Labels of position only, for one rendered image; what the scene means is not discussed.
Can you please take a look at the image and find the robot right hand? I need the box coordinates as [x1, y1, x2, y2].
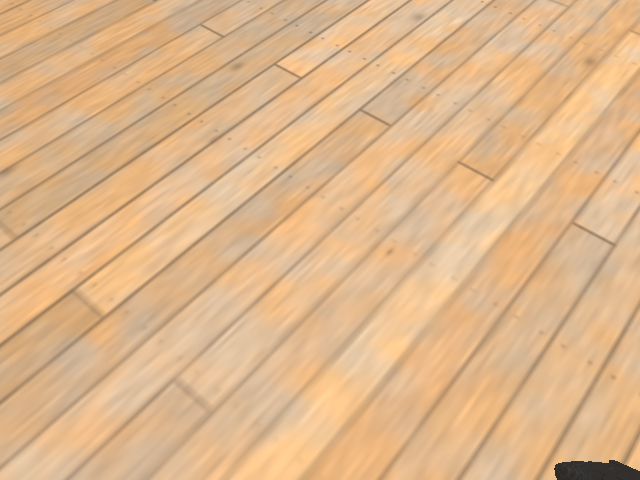
[554, 460, 640, 480]

